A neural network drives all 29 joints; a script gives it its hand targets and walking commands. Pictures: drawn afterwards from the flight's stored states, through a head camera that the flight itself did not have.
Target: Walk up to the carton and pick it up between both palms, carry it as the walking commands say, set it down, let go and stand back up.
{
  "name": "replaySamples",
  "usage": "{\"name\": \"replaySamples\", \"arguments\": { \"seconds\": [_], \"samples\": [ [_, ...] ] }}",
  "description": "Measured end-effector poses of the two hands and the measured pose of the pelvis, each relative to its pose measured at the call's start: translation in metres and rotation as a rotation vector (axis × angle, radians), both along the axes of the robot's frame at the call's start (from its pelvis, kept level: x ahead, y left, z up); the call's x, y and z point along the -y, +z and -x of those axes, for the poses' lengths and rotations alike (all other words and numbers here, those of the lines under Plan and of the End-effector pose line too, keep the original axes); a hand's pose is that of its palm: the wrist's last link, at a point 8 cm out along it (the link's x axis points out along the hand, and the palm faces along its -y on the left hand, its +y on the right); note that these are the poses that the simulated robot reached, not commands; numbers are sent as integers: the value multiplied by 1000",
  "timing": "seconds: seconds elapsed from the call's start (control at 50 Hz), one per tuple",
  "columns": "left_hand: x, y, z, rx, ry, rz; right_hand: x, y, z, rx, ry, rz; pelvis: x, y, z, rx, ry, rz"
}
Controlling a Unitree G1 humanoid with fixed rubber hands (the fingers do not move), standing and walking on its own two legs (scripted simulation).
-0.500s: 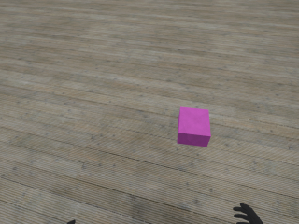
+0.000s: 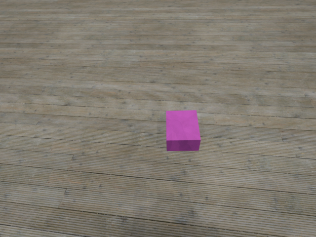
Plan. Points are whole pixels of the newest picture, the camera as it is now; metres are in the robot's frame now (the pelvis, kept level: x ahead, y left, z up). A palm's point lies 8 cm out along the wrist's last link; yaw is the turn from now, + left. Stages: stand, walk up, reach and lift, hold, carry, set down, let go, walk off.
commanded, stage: walk up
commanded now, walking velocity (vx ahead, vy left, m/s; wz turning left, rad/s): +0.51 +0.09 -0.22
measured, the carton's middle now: (181, 130) +0.93 -0.14 -0.69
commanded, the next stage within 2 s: none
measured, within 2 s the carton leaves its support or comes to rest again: neither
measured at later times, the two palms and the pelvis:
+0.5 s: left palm (89, 164) +0.37 +0.26 -0.10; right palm (263, 230) +0.16 -0.24 -0.09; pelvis +0.22 +0.03 +0.02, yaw -7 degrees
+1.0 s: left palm (93, 157) +0.42 +0.27 -0.14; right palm (231, 125) +0.50 -0.25 -0.09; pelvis +0.39 +0.02 +0.00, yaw -4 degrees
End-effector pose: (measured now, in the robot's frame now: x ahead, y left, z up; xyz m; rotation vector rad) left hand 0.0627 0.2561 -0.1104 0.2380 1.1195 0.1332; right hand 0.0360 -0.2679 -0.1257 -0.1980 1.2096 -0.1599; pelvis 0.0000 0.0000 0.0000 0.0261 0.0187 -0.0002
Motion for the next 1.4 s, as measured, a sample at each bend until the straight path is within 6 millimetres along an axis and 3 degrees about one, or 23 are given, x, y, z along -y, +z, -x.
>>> {"name": "replaySamples", "arguments": {
  "seconds": [0.08, 0.14, 0.22, 0.26, 0.32, 0.44, 0.5, 0.56, 0.62, 0.68, 0.76, 0.82, 0.88, 0.94, 0.98, 1.02, 1.16, 1.24, 1.3, 1.4],
  "samples": [
    [-6, 4, 23, -147, 34, -22, -6, 13, -84, 146, 28, -25, -2, 8, -30, -6, -16, -9],
    [-13, 3, 23, -218, 45, -23, -13, 23, -144, 229, 46, -28, -9, 8, -55, -10, -26, -3],
    [-27, -10, -8, -249, 48, -9, -29, 30, -216, 319, 72, -10, -25, 0, -94, -16, -29, 16],
    [-34, -21, -35, -243, 32, 5, -36, 31, -238, 347, 66, 8, -34, -6, -115, -10, -43, 16],
    [-37, -20, -90, -216, -31, 19, -34, 35, -231, 313, 6, 38, -40, 0, -143, -9, -93, 23],
    [-15, -2, -242, 21, -136, 78, -30, 32, -148, 6, -109, 60, -36, 14, -193, -3, -116, 43],
    [0, 12, -308, 131, -169, 86, -29, 31, -125, -113, -142, 47, -29, 15, -218, 11, -114, 37],
    [16, 21, -358, 193, -194, 82, -21, 26, -131, -161, -160, 33, -17, 13, -243, 13, -118, 25],
    [29, 16, -387, 214, -190, 62, -7, 10, -161, -160, -150, 16, -2, 1, -271, 15, -111, 2],
    [30, 10, -385, 169, -143, 40, 3, 2, -216, -111, -118, 7, 7, 0, -293, 19, -89, 6],
    [19, 3, -353, 15, -90, 6, 9, 7, -316, 56, -76, 2, 8, 7, -318, 16, -90, -4],
    [11, -3, -334, -82, -56, 0, 8, 17, -380, 150, -47, 6, 5, 9, -335, 16, -86, 1],
    [2, -11, -327, -153, -27, 8, 2, 26, -429, 215, -21, 18, -1, 7, -353, 19, -79, 15],
    [-6, -22, -337, -178, -1, 30, -8, 31, -461, 241, 7, 42, -12, 3, -374, 22, -59, 41],
    [-10, -32, -351, -182, -4, 49, -14, 31, -469, 241, 6, 61, -19, -1, -388, 25, -61, 49],
    [-11, -31, -368, -189, -22, 61, -16, 34, -462, 213, -17, 72, -23, 2, -399, 22, -77, 52],
    [2, -19, -451, -94, -82, 103, -13, 40, -394, -5, -109, 104, -21, 16, -432, 11, -102, 73],
    [17, -13, -488, -47, -103, 115, -5, 41, -370, -88, -140, 103, -11, 18, -444, 15, -105, 70],
    [27, -6, -509, -1, -108, 89, 4, 33, -372, -109, -144, 85, 1, 16, -450, 18, -104, 49],
    [37, 4, -513, 14, -94, 13, 16, 6, -410, -53, -127, 14, 20, 9, -457, 41, -102, 5]
  ]
}}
